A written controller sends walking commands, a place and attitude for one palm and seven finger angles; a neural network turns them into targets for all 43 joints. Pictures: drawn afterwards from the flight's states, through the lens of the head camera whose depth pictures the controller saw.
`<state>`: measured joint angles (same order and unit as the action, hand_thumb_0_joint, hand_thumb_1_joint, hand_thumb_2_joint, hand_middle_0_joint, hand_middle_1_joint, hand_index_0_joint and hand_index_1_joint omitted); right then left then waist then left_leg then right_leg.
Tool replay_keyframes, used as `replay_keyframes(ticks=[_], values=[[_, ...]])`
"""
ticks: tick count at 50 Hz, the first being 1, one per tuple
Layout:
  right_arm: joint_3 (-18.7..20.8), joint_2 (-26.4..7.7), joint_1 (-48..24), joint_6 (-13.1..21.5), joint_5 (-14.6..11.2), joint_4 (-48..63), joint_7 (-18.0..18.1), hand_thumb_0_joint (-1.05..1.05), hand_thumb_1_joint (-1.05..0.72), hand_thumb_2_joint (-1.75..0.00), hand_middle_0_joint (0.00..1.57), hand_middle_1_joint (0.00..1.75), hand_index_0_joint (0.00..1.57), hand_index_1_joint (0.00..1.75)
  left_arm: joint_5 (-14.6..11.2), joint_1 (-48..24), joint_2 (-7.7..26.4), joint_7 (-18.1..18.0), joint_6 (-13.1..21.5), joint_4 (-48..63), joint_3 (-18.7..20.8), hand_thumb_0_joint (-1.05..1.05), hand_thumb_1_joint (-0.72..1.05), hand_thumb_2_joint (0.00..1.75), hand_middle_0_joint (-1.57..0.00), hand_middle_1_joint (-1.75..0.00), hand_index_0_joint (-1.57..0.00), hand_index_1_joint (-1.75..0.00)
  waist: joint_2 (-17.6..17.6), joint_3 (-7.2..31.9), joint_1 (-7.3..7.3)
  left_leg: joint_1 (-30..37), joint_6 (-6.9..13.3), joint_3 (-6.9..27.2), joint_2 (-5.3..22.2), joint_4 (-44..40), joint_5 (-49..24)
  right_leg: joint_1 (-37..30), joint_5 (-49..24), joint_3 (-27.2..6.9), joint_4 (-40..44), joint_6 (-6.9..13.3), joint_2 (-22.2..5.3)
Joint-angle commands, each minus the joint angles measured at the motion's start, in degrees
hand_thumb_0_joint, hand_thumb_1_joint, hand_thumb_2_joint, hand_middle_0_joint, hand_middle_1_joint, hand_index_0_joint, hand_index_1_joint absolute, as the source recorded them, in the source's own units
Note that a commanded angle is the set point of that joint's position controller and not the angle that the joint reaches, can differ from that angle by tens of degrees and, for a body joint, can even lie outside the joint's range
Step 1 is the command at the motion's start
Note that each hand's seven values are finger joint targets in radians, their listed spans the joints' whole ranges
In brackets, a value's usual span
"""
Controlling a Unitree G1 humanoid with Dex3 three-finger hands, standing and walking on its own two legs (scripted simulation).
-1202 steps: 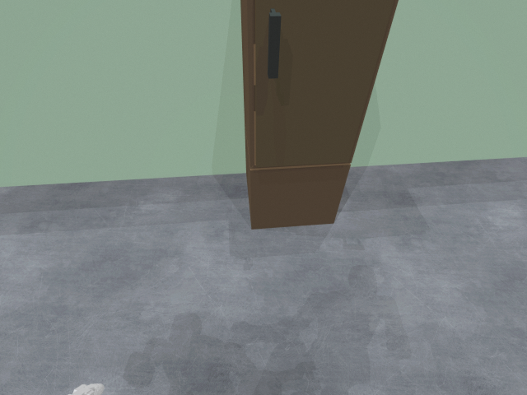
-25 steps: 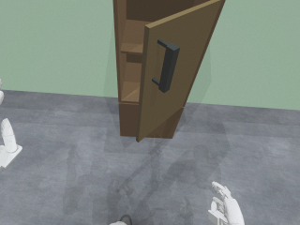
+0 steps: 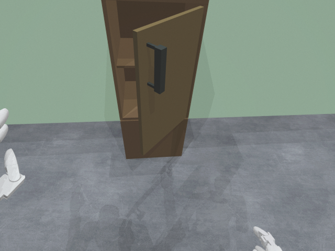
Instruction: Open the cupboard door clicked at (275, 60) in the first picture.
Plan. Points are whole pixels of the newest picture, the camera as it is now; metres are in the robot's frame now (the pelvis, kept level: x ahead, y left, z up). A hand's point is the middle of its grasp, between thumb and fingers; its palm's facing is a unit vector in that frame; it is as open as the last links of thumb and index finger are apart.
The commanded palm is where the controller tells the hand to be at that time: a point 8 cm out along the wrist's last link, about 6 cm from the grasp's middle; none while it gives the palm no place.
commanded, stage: stop stepping back and stand still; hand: left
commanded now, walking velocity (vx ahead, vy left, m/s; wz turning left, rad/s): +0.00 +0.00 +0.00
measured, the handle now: (154, 68) +0.64 +0.05 +0.13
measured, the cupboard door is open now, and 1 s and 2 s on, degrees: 45 45 45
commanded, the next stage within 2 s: let the arm hang, fingers relaxed in 0.52 s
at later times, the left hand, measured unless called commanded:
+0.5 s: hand (4, 214) +0.15 +0.25 +0.16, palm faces +0.39 -0.79 -0.47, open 7.4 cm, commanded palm +0.11 +0.30 +0.18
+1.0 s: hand out of the picture -0.06 +0.17 -0.18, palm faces +0.02 -0.99 -0.12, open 7.3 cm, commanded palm none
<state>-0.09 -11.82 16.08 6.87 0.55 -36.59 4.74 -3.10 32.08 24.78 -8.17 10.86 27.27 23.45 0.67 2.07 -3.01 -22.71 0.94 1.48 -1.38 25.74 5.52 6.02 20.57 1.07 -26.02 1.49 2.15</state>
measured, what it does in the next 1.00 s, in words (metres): steps on the spot: left foot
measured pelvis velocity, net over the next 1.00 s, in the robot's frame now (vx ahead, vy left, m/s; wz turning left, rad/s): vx -0.05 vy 0.00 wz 0.04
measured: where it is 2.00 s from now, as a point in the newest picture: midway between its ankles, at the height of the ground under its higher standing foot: outside the picture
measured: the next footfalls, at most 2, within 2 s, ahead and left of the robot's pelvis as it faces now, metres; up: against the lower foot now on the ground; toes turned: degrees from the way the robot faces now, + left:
left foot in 0.50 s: +0.06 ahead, +0.10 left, +0.00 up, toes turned -3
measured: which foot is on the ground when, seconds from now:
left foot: down 0.00-0.38, up 0.40-0.48, down 0.50-1.00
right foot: down 0.00-1.00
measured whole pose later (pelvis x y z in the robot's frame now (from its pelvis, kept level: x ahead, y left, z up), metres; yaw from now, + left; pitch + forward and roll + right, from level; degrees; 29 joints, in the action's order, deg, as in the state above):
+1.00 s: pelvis -0.05 +0.00 +0.00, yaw +2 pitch -2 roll -1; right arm -0.2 -13.8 13.7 -1.8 1.6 -59.7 1.0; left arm 0.6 16.3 10.6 0.2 -2.4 -59.9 -0.9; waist 2.0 -4.0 -0.5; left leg -18.6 1.0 4.4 -2.1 27.6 7.4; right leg 9.2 16.1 2.5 -26.8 2.5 3.1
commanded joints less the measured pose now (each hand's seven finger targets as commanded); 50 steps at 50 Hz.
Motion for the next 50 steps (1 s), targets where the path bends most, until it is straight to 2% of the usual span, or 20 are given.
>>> replay_keyframes(ticks=[1, 4, 7, 10, 11, 13, 16, 18, 19, 21, 24, 27, 30, 31, 32, 35, 37, 40, 44, 50], values=[[2.9, -6.9, -7.0, 2.6, -0.1, 8.5, -0.2, 0.00, -0.90, -0.90, 0.20, 0.30, 0.20, 0.30, -0.7, 3.5, 9.5, -1.3, 4.0, 11.3, 7.9, 0.00, 0.90, 0.90, -0.20, -0.30, -0.20, -0.30, 1.7, 1.6, 2.30, 12.4, -2.2, 1.0, 1.1, 9.4, 9.4, 16.8, 10.2, -9.4, 15.0, 5.1, -10.1], [2.8, -7.3, -6.4, 2.4, -0.2, 6.9, 0.2, 0.00, -0.90, -0.90, 0.20, 0.30, 0.20, 0.30, -0.2, -3.2, 8.2, -1.6, 3.3, 9.8, 5.6, 0.00, 0.90, 0.90, -0.20, -0.30, -0.20, -0.30, 2.6, -1.7, 1.21, 11.1, -1.7, 1.7, 2.1, 14.9, 7.4, 20.2, 4.4, -10.4, 13.0, 6.0, -12.8], [2.4, -8.2, -7.3, 3.7, -0.6, 6.8, 1.1, 0.00, -0.90, -0.90, 0.20, 0.30, 0.20, 0.30, 0.7, -11.4, 8.3, -1.2, 3.8, 6.9, 4.1, 0.00, 0.90, 0.90, -0.20, -0.30, -0.20, -0.30, -2.7, -6.3, 1.45, 12.2, -0.3, 4.7, 4.4, 2.0, 5.0, 17.9, 0.4, -5.3, 7.9, 0.8, -5.6], [1.1, -7.5, -8.3, 4.6, -0.2, 7.2, 1.4, 0.00, -0.90, -0.90, 0.20, 0.30, 0.20, 0.30, 1.4, -12.9, 8.1, -1.0, 4.7, 8.7, 3.8, 0.00, 0.90, 0.90, -0.20, -0.30, -0.20, -0.30, -15.2, -5.2, 2.23, 4.8, 0.8, 17.6, 9.8, -17.1, 28.8, 9.7, 5.2, -1.0, -3.4, -1.9, 1.0], [1.1, -7.0, -8.6, 4.7, 0.1, 7.6, 1.4, 0.00, -0.90, -0.90, 0.20, 0.30, 0.20, 0.30, 1.7, -12.9, 8.6, -1.2, 4.7, 9.7, 4.7, 0.00, 0.90, 0.90, -0.20, -0.30, -0.20, -0.30, -16.2, -5.0, 3.00, -0.2, 1.8, 20.5, 11.3, -22.4, 36.1, 5.0, 4.7, -0.8, -7.9, -1.7, 2.0], [1.5, -6.1, -8.3, 5.1, 0.4, 8.3, 1.1, 0.00, -0.90, -0.90, 0.20, 0.30, 0.20, 0.30, 1.6, -9.7, 9.7, -1.3, 4.7, 11.1, 6.3, 0.00, 0.90, 0.90, -0.20, -0.30, -0.20, -0.30, -13.8, -1.4, 3.90, -1.4, 2.0, 17.2, 10.8, -22.2, 33.9, 0.1, 4.0, -0.3, -6.7, -0.9, 1.7], [1.6, -5.4, -8.4, 4.5, 0.3, 9.4, -0.1, 0.00, -0.90, -0.90, 0.20, 0.30, 0.20, 0.30, 1.4, -1.4, 8.4, -0.9, 3.9, 11.9, 6.3, 0.00, 0.90, 0.90, -0.20, -0.30, -0.20, -0.30, -8.4, 2.6, 3.89, 0.4, -0.5, 6.4, 4.9, -13.1, 22.7, -3.6, 2.0, -1.0, 5.7, 0.5, -0.8], [2.3, -5.7, -8.0, 3.7, 0.1, 9.0, -0.8, 0.00, -0.90, -0.90, 0.20, 0.30, 0.20, 0.30, 0.4, 3.4, 9.5, -0.9, 3.4, 11.2, 8.2, 0.00, 0.90, 0.90, -0.20, -0.30, -0.20, -0.30, 4.5, 4.1, 3.40, 9.9, -1.8, 1.6, 0.8, 5.0, 10.7, 9.1, 7.0, -11.1, 15.4, 3.8, -9.2], [2.3, -5.8, -7.7, 3.0, 0.1, 8.3, -0.7, 0.00, -0.90, -0.90, 0.20, 0.30, 0.20, 0.30, -0.1, 3.2, 7.9, -1.0, 2.9, 10.7, 6.9, 0.00, 0.90, 0.90, -0.20, -0.30, -0.20, -0.30, 5.4, 2.2, 2.93, 9.6, -1.9, 1.9, 0.8, 11.0, 8.7, 14.0, 6.5, -14.4, 16.1, 5.7, -12.5], [2.3, -6.0, -7.1, 2.3, -0.3, 7.3, -0.6, 0.00, -0.90, -0.90, 0.20, 0.30, 0.20, 0.30, -0.1, 0.5, 7.0, -1.3, 2.6, 9.3, 6.3, 0.00, 0.90, 0.90, -0.20, -0.30, -0.20, -0.30, 3.8, 0.6, 1.98, 7.0, -1.3, 2.1, 2.0, 13.3, 6.6, 13.0, -4.9, -13.6, 12.4, 5.9, -13.4], [2.1, -7.1, -8.1, 3.1, -0.7, 7.3, 0.5, 0.00, -0.90, -0.90, 0.20, 0.30, 0.20, 0.30, 0.5, -6.1, 8.2, -1.4, 3.1, 8.2, 5.3, 0.00, 0.90, 0.90, -0.20, -0.30, -0.20, -0.30, -2.7, -1.3, 2.27, 11.9, -0.2, 3.1, 4.3, 1.5, -1.5, 10.9, -12.9, -8.1, 7.3, 0.8, -7.1], [1.6, -7.2, -7.9, 3.2, -0.8, 7.7, 0.8, 0.00, -0.90, -0.90, 0.20, 0.30, 0.20, 0.30, 0.9, -7.1, 8.3, -0.8, 3.3, 6.9, 4.6, 0.00, 0.90, 0.90, -0.20, -0.30, -0.20, -0.30, -5.3, 1.4, 2.92, 14.7, 1.2, 5.1, 6.3, -1.0, -11.0, 7.6, -16.6, -4.6, 4.5, -1.6, -3.5], [1.5, -7.3, -8.5, 4.1, -0.8, 8.3, 0.8, 0.00, -0.90, -0.90, 0.20, 0.30, 0.20, 0.30, 1.1, -8.9, 8.3, -0.8, 4.1, 10.3, 4.1, 0.00, 0.90, 0.90, -0.20, -0.30, -0.20, -0.30, -6.1, 2.0, 3.38, 12.4, 1.3, 7.0, 7.1, -5.1, -2.7, 4.5, -9.9, -3.3, 4.8, -2.0, -2.5], [4.6, -17.7, -11.7, 4.8, -0.4, -7.0, -4.5, 0.00, -0.90, -0.90, 0.20, 0.30, 0.20, 0.30, 5.3, -8.5, -2.4, 6.9, -5.0, -37.7, -16.6, 0.00, 0.90, 0.90, -0.20, -0.30, -0.20, -0.30, -6.8, -2.6, 1.59, 2.9, 3.1, 11.1, 8.6, 3.0, -12.6, 9.6, -15.0, -1.4, -4.4, -0.3, -5.5], [4.5, -15.1, -7.5, 0.5, -0.8, -7.0, -4.5, 0.00, -0.90, -0.90, 0.20, 0.30, 0.20, 0.30, 4.6, -8.4, -2.0, 7.9, -9.1, -40.3, -15.2, 0.00, 0.90, 0.90, -0.20, -0.30, -0.20, -0.30, -5.6, 0.6, 2.69, 4.6, 3.0, 8.7, 8.4, 1.9, -13.5, 7.9, -10.8, -3.2, -4.0, 0.0, -5.3], [3.7, -15.0, -8.2, -2.0, 0.4, -6.1, -4.2, 0.00, -0.90, -0.90, 0.20, 0.30, 0.20, 0.30, 5.2, -12.3, -0.5, 8.4, -9.7, -47.0, -16.6, 0.00, 0.90, 0.90, -0.20, -0.30, -0.20, -0.30, 3.0, 3.0, 3.64, 1.5, 4.5, 12.1, 8.0, 0.7, -3.7, 4.9, -5.6, -3.7, -3.3, 1.6, -4.6], [3.6, -15.6, -9.3, -3.2, 0.6, -7.7, -4.3, 0.00, -0.90, -0.90, 0.20, 0.30, 0.20, 0.30, 5.1, -16.7, 1.4, 8.5, -9.4, -54.2, -17.3, 0.00, 0.90, 0.90, -0.20, -0.30, -0.20, -0.30, 9.4, 2.8, 3.17, 3.5, 3.3, 10.0, 5.8, 2.8, -1.4, 5.8, -6.8, -6.3, 0.4, 3.0, -7.4], [2.9, -13.3, -8.3, -5.4, 0.9, -11.2, -4.3, 0.00, -0.90, -0.90, 0.20, 0.30, 0.20, 0.30, 4.6, -22.9, 1.5, 7.8, -10.3, -64.1, -19.6, 0.00, 0.90, 0.90, -0.20, -0.30, -0.20, -0.30, 3.8, -0.6, 1.45, 8.7, 1.4, 6.6, 3.3, 5.3, 2.1, 11.6, -3.7, -8.9, 4.8, 5.3, -10.2], [1.5, -11.5, -8.0, -6.6, 1.1, -15.0, -4.0, 0.00, -0.90, -0.90, 0.20, 0.30, 0.20, 0.30, 4.0, -20.1, -0.5, 7.4, -11.1, -75.9, -20.9, 0.00, 0.90, 0.90, -0.20, -0.30, -0.20, -0.30, -8.9, -3.5, 2.97, 4.5, 2.5, 12.3, 6.0, -5.9, 7.5, 5.5, -0.3, -5.8, 3.2, 2.3, -5.3], [1.4, -8.1, -3.6, -7.2, 0.7, -21.0, -3.0, 0.00, -0.90, -0.90, 0.20, 0.30, 0.20, 0.30, 3.5, -14.1, -4.6, 7.3, -10.6, -86.9, -21.2, 0.00, 0.90, 0.90, -0.20, -0.30, -0.20, -0.30, -9.3, -2.6, 2.96, 7.4, 1.6, 9.8, 4.9, -6.3, 10.7, 3.9, -0.7, -6.1, 7.4, 2.9, -6.4]])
